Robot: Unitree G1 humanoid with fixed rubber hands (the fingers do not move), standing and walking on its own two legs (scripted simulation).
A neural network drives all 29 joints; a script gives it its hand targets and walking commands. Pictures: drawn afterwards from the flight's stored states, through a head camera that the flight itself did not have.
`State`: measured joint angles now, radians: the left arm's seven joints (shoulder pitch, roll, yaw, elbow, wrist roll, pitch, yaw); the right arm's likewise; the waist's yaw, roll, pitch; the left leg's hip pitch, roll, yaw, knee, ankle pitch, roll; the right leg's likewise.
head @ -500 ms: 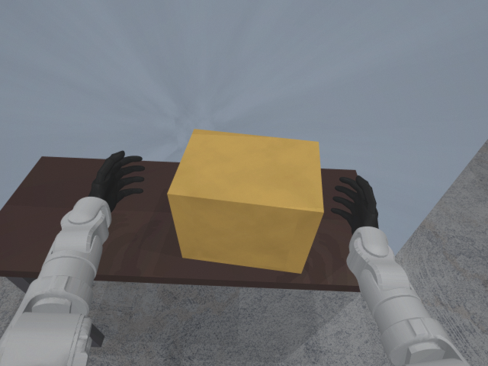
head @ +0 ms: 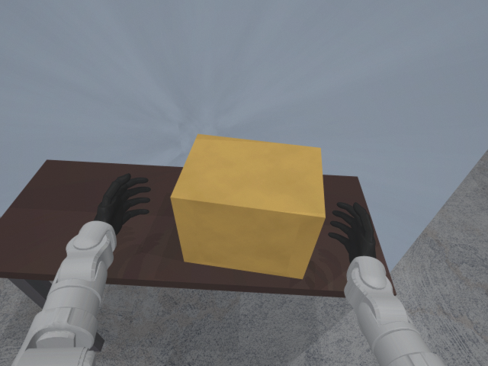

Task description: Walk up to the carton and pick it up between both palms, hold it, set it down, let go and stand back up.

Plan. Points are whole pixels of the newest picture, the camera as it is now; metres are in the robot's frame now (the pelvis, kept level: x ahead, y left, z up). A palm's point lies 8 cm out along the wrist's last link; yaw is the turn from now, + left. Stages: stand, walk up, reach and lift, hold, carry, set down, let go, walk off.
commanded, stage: set down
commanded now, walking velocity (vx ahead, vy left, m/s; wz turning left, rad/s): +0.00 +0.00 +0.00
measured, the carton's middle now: (250, 206) +0.44 +0.03 +0.00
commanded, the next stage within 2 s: let go in 1.64 s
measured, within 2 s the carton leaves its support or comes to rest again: neither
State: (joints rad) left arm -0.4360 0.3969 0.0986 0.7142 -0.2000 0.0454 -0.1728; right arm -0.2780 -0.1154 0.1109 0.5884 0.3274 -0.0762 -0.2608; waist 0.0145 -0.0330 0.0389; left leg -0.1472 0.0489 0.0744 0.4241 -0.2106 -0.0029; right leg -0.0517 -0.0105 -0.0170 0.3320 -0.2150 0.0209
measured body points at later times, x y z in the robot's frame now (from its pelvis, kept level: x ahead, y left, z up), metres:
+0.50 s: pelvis +0.00 +0.00 +0.00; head +0.00 +0.02 +0.45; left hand +0.26 +0.28 +0.01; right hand +0.26 -0.16 +0.00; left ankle +0.02 +0.11 -0.74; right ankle -0.02 -0.14 -0.74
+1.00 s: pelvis +0.01 -0.02 +0.00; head +0.00 -0.02 +0.45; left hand +0.20 +0.24 -0.05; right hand +0.22 -0.22 -0.05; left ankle +0.01 +0.11 -0.74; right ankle -0.02 -0.14 -0.74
